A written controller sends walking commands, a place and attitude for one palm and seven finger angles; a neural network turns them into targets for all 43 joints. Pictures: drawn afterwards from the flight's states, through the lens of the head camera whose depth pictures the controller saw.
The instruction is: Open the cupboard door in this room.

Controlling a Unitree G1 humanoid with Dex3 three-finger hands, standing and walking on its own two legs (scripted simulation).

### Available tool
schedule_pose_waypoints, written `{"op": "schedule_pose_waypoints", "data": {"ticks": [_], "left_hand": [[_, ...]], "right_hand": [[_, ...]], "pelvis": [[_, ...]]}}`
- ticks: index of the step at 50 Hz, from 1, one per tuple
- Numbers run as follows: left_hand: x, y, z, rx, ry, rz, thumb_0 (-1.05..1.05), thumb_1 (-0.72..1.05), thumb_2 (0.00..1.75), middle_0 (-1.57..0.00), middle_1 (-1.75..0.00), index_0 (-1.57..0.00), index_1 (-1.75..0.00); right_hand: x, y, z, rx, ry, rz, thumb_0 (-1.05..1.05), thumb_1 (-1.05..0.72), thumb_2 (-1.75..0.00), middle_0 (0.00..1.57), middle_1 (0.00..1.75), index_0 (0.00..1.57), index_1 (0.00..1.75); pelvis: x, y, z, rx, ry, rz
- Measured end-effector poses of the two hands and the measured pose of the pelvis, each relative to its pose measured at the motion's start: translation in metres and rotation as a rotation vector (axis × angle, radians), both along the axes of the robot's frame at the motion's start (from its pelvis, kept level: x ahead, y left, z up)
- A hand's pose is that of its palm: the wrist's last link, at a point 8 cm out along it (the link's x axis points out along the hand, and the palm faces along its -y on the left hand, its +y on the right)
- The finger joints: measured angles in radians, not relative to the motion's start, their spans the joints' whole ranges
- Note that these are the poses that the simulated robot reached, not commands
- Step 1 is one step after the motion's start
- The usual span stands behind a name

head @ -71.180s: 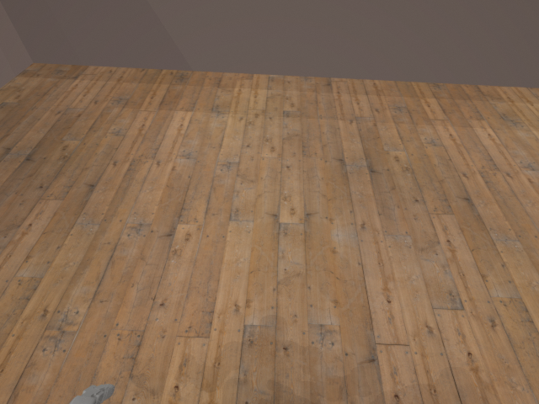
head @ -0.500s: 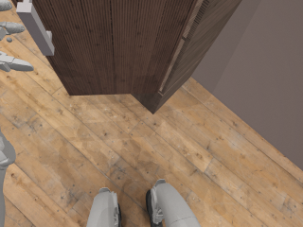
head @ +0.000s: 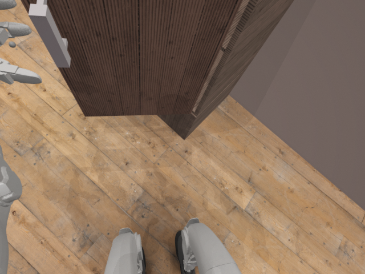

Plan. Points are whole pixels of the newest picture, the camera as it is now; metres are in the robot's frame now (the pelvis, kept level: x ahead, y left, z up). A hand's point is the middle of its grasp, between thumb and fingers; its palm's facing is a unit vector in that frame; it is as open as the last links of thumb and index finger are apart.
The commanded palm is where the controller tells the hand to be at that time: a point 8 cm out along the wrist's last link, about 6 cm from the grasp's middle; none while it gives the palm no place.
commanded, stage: move the hooked fingers beside the handle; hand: left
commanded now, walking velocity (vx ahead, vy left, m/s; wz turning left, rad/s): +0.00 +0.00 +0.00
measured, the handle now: (53, 31) +0.58 +0.19 +0.07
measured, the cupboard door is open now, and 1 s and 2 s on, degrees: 48 48 47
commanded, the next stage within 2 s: slide the fingers in behind the handle in 0.38 s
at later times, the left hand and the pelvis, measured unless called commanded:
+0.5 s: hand (11, 52) +0.54 +0.26 +0.06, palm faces -0.04 -1.00 +0.00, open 13.9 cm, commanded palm +0.54 +0.28 +0.06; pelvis +0.00 +0.00 -0.01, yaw +0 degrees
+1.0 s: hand (24, 49) +0.54 +0.24 +0.07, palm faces -0.01 -1.00 -0.01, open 14.2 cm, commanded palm +0.53 +0.25 +0.06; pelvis +0.01 +0.00 +0.00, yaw +1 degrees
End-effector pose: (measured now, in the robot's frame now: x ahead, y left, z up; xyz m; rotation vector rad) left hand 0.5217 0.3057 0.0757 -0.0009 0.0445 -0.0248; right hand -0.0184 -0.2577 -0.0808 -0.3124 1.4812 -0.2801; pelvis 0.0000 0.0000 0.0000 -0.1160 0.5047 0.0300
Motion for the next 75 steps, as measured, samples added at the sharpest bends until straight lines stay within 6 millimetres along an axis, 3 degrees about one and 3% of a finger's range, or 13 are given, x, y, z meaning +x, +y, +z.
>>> {"op": "schedule_pose_waypoints", "data": {"ticks": [10, 18, 37, 50, 75], "left_hand": [[-0.009, 0.011, -0.002, 0.021, 0.027, 0.016, -0.01, -0.49, 0.3, -0.3, -1.2, -0.3, -1.2], [-0.004, 0.016, -0.011, 0.014, 0.016, -0.003, -0.01, -0.5, 0.3, -0.3, -1.2, -0.3, -1.2], [0.005, -0.008, -0.009, 0.008, 0.025, -0.018, -0.01, -0.5, 0.3, -0.3, -1.2, -0.3, -1.2], [-0.002, -0.015, -0.009, 0.008, 0.022, 0.018, -0.01, -0.49, 0.3, -0.3, -1.2, -0.24, -1.19], [-0.009, -0.029, -0.009, 0.005, 0.018, 0.062, -0.01, -0.5, 0.3, -0.3, -1.2, -0.1, -1.18]], "right_hand": [[0.0, 0.001, -0.001, 0.01, -0.006, 0.004, 0.0, -0.9, -0.9, 0.2, 0.3, 0.21, 0.3], [0.002, -0.006, -0.003, -0.026, 0.012, 0.02, 0.01, -0.9, -0.9, 0.2, 0.3, 0.21, 0.3], [0.004, 0.001, -0.002, 0.01, 0.01, 0.003, 0.0, -0.9, -0.9, 0.2, 0.3, 0.21, 0.3], [0.005, -0.002, -0.003, 0.03, 0.015, 0.004, 0.01, -0.9, -0.9, 0.2, 0.3, 0.21, 0.3], [0.027, -0.009, -0.004, 0.036, 0.018, 0.072, 0.0, -0.9, -0.9, 0.2, 0.3, 0.21, 0.3]], "pelvis": [[0.0, 0.0, 0.001, 0.006, -0.013, -0.005], [-0.003, 0.0, -0.006, -0.002, 0.012, 0.003], [0.004, -0.001, 0.0, 0.001, 0.007, 0.002], [0.007, -0.004, 0.003, 0.012, -0.004, 0.003], [0.01, -0.008, 0.006, 0.012, -0.009, 0.05]]}}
